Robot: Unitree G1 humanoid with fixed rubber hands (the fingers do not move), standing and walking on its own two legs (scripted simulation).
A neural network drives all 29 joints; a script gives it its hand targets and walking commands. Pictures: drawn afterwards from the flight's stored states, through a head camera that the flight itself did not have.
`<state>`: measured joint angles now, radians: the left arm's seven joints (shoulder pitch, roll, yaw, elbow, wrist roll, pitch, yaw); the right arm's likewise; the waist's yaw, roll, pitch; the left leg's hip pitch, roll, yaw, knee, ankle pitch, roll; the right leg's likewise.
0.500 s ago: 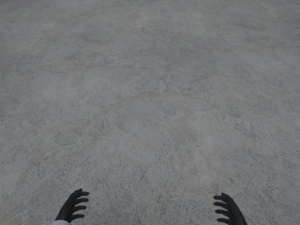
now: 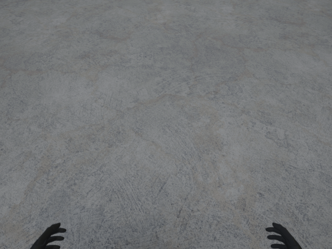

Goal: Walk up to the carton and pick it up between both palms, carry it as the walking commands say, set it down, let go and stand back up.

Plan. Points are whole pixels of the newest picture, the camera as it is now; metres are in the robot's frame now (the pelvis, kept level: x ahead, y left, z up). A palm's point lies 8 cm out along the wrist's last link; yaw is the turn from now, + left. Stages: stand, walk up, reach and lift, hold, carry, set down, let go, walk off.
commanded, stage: stand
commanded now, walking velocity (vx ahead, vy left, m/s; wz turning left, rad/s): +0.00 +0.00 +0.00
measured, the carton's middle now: out of the picture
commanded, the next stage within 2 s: none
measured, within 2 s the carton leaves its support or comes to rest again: neither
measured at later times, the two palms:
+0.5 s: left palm out of the picture +0.10 +0.30 -0.08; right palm out of the picture +0.12 -0.31 -0.08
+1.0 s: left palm out of the picture +0.08 +0.31 -0.08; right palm out of the picture +0.10 -0.31 -0.08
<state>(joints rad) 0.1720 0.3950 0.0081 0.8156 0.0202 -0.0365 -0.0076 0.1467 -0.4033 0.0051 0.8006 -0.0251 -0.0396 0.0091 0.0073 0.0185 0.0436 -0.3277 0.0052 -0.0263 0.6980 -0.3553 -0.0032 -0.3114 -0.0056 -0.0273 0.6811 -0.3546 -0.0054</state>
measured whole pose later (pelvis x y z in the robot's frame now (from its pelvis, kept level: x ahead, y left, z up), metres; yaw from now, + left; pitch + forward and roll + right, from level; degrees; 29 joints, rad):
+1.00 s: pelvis +0.00 +0.00 +0.03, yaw +1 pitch -2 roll +0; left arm 0.11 0.40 -0.01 1.07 0.01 -0.02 -0.01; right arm 0.09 -0.41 0.04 1.08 -0.01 -0.02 0.00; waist 0.00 0.01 0.05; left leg -0.14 0.00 -0.03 0.36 -0.18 -0.01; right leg -0.13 -0.01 -0.04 0.36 -0.19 0.00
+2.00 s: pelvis +0.01 +0.00 +0.03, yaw +1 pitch -2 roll +0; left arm 0.11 0.40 0.00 1.08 0.01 -0.01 -0.01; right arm 0.09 -0.42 0.03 1.08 -0.01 -0.02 0.00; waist 0.01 0.01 0.05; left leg -0.12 0.00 -0.05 0.34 -0.18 -0.01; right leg -0.10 -0.02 -0.05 0.33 -0.20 0.00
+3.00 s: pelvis +0.00 +0.07 +0.01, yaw +33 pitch +1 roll +1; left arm 0.23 0.50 0.07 0.86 0.01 -0.03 0.02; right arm 0.20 -0.48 -0.07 0.65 -0.08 0.07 0.13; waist -0.04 0.01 0.01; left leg -0.45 -0.13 -0.12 0.61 -0.23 0.00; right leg -0.31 -0.04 -0.09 0.55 -0.24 -0.05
